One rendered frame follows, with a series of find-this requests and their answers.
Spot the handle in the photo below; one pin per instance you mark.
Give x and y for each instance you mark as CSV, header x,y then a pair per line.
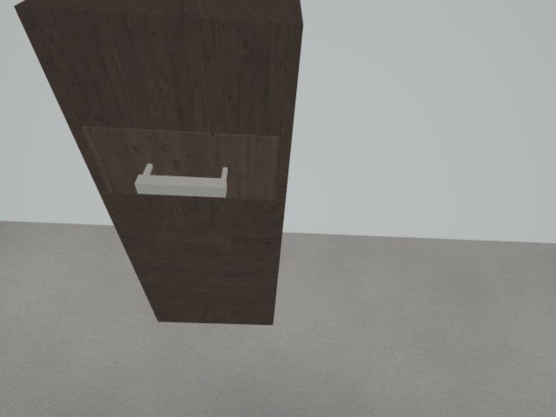
x,y
193,241
181,185

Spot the cabinet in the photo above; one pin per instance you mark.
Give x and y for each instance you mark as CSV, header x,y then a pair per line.
x,y
218,66

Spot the drawer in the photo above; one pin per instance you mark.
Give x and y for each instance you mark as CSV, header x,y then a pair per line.
x,y
123,154

